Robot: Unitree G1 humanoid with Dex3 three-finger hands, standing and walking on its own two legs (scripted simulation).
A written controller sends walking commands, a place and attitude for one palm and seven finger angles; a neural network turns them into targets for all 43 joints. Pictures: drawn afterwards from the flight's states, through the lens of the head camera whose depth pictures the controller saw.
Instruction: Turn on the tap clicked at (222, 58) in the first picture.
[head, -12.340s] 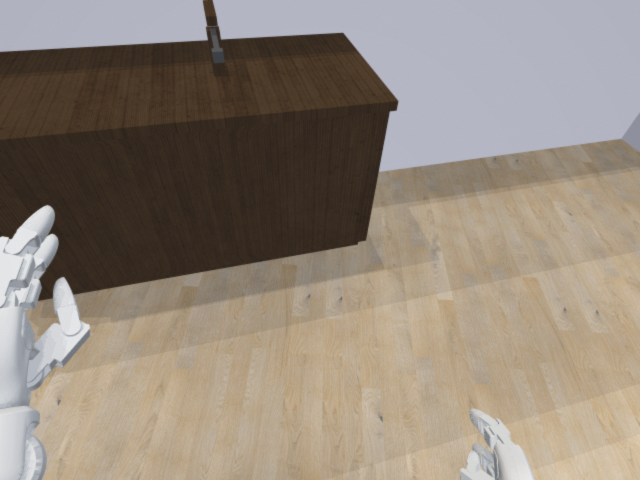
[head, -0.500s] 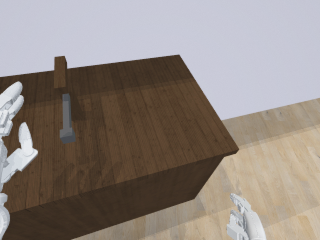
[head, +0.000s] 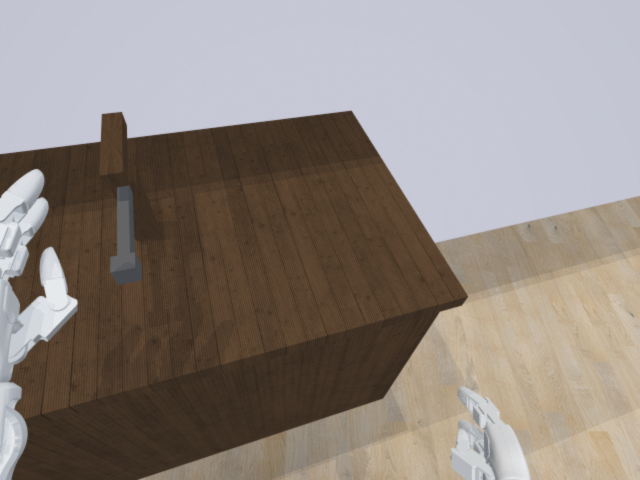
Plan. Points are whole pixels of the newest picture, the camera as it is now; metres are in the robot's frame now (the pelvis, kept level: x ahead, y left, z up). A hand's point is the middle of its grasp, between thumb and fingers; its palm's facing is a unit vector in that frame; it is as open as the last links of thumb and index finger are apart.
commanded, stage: shuffle to correct the standing spot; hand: left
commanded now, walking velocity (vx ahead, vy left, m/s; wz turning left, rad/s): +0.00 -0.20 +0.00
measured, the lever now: (126, 268) +0.33 +0.28 +0.06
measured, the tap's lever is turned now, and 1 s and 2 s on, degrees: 0 0 0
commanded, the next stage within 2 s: come to a stop and stand still in 0.44 s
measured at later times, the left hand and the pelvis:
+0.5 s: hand (157, 311) +0.23 +0.18 +0.15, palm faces +0.30 -0.86 -0.41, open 7.4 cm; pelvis +0.01 -0.06 -0.01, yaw +0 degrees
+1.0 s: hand (105, 309) +0.22 +0.23 +0.15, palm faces +0.36 -0.86 -0.37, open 7.4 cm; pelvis +0.00 -0.02 +0.00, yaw -1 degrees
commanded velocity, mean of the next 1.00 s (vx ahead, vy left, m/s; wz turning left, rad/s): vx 0.00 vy -0.10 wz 0.00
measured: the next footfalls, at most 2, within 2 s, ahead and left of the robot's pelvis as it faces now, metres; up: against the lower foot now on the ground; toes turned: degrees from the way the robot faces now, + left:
none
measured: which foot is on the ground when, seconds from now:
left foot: down 0.00-1.00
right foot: down 0.00-1.00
